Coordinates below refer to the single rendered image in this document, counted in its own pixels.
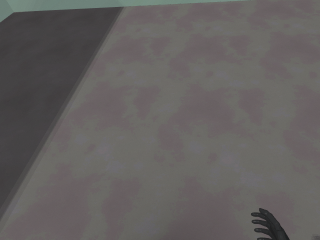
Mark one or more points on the right robot hand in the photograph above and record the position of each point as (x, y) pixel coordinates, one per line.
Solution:
(275, 231)

